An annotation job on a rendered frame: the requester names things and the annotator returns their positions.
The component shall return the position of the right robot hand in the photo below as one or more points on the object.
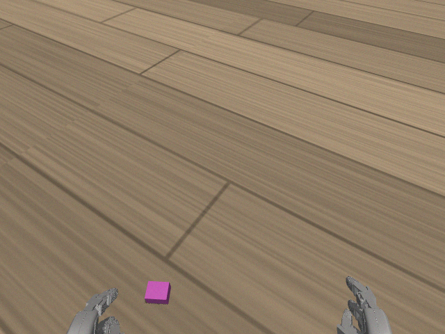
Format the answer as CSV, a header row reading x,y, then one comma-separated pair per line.
x,y
371,319

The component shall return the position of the small box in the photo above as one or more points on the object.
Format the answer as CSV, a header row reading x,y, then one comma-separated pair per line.
x,y
158,292

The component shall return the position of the left robot hand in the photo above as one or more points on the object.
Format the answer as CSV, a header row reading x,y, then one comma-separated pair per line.
x,y
86,321

